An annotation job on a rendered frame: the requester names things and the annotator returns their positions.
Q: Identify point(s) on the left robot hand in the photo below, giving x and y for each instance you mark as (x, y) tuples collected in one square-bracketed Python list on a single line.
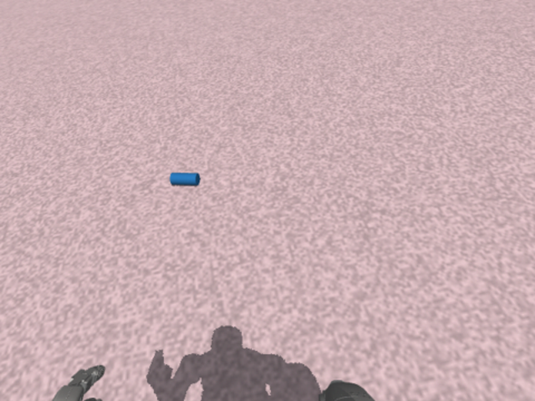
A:
[(79, 384)]

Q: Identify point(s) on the can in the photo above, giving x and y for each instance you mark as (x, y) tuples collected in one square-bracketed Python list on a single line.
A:
[(185, 179)]

